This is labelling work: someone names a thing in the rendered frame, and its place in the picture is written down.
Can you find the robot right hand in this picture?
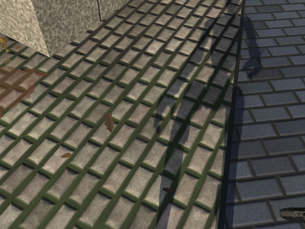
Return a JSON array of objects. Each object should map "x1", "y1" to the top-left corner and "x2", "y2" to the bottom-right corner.
[{"x1": 279, "y1": 207, "x2": 305, "y2": 224}]

